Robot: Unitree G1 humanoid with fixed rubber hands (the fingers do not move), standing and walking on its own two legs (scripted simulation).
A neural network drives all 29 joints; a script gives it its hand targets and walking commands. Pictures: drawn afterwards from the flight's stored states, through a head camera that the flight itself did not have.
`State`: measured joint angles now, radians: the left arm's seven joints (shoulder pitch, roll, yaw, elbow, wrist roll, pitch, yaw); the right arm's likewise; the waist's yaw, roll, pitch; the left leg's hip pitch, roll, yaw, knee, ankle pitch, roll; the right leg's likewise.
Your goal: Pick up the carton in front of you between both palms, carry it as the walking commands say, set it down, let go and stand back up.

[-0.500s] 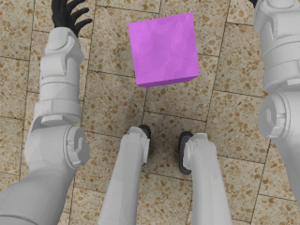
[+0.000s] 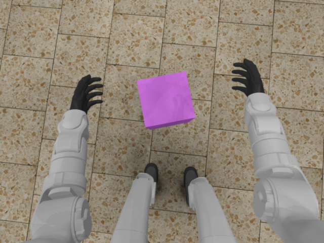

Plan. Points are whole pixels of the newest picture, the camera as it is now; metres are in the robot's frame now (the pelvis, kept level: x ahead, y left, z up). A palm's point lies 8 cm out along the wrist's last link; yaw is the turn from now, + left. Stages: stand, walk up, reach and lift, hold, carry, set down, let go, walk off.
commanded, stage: let go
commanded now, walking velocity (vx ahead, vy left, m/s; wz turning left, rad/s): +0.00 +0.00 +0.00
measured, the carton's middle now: (165, 104) +0.48 +0.04 -0.57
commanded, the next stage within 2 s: stand in 1.10 s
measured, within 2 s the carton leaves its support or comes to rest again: neither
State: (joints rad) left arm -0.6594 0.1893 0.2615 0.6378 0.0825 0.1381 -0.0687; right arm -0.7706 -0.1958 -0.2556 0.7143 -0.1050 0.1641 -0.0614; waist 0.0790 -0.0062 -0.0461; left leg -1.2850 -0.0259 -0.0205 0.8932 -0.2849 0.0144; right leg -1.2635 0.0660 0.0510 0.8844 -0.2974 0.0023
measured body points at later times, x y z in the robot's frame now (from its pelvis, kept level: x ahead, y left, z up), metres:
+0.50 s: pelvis +0.05 +0.00 +0.07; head +0.14 -0.01 +0.51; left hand +0.23 +0.24 -0.01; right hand +0.30 -0.22 -0.03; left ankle +0.04 +0.11 -0.66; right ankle +0.04 -0.11 -0.66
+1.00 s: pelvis +0.05 -0.01 +0.08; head +0.06 -0.01 +0.52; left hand +0.22 +0.23 +0.00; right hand +0.23 -0.24 +0.00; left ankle +0.04 +0.11 -0.66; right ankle +0.04 -0.11 -0.66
